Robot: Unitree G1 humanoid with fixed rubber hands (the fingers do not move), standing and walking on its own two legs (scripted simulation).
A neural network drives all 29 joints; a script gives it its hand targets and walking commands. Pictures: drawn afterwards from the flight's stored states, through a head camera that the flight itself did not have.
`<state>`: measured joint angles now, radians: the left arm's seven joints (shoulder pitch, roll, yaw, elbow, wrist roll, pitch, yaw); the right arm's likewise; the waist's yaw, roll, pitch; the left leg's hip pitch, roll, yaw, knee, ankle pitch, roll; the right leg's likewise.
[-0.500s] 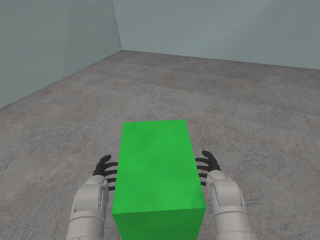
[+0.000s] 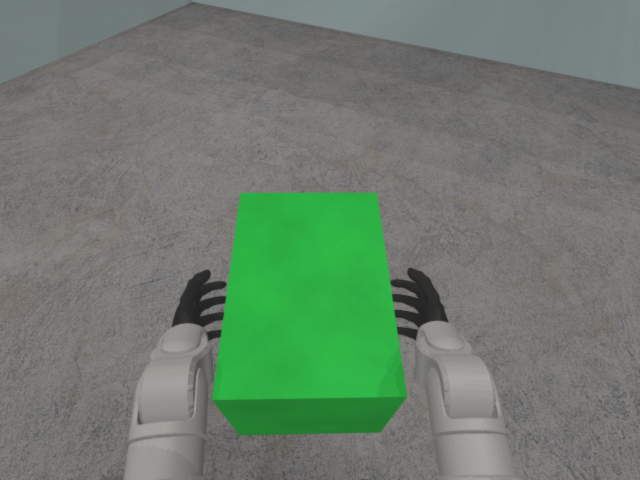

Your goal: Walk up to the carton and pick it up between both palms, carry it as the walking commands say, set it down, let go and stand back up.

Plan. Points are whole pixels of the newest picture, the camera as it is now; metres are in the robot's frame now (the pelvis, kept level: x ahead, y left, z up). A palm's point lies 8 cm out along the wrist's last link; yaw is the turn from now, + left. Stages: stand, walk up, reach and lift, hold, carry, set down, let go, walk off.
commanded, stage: carry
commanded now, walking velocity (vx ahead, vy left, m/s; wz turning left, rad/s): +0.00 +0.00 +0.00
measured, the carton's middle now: (309, 311) +0.37 +0.01 -0.03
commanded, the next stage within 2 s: none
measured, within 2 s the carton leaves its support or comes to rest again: neither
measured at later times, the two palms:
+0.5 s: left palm out of the picture +0.08 +0.14 +0.01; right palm out of the picture +0.09 -0.15 +0.02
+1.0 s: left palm out of the picture -0.09 +0.17 +0.05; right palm out of the picture -0.07 -0.12 +0.05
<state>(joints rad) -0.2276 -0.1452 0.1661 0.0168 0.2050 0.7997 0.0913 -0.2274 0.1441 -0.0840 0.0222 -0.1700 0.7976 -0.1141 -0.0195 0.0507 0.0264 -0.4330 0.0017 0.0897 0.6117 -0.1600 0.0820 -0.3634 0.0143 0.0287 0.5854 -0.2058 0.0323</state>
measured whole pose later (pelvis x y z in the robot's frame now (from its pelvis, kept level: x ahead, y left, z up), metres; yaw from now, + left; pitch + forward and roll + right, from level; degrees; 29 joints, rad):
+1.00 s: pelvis -0.37 +0.01 +0.00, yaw +1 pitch -1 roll +0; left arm -0.20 -0.14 0.14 0.04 0.19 0.87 0.09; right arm -0.25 0.15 -0.13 0.12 -0.18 0.83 -0.11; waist -0.01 -0.02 -0.04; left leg -0.40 -0.01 0.05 0.60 -0.18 0.03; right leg -0.42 -0.03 -0.07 0.59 -0.16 -0.03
